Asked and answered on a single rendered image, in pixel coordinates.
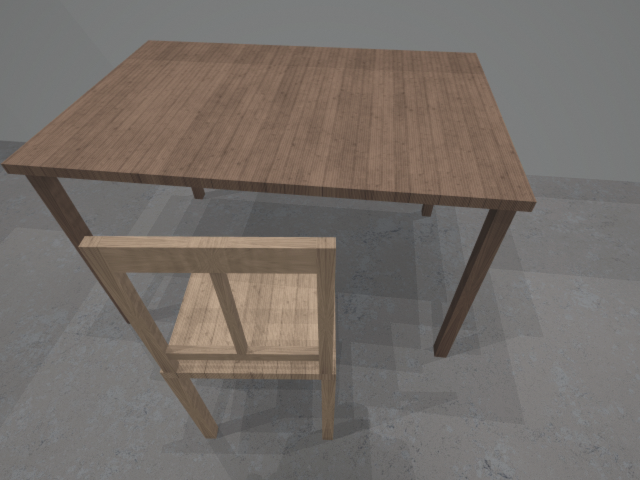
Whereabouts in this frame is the chair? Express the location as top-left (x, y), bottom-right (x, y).
top-left (78, 236), bottom-right (336, 440)

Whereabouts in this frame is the table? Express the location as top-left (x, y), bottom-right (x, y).
top-left (1, 40), bottom-right (537, 358)

